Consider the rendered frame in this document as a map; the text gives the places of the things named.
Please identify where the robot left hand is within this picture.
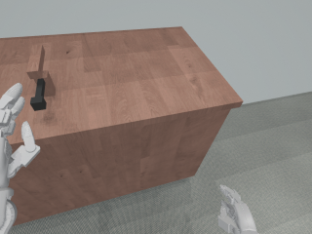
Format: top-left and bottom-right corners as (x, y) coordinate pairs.
(0, 83), (40, 188)

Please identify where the robot right hand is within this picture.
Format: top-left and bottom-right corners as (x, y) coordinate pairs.
(217, 184), (257, 234)

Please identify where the counter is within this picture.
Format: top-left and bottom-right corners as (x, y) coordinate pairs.
(0, 26), (243, 226)

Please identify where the tap lever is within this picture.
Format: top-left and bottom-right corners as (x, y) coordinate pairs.
(30, 78), (47, 111)

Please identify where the left robot forearm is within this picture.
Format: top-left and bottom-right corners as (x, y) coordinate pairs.
(0, 187), (18, 234)

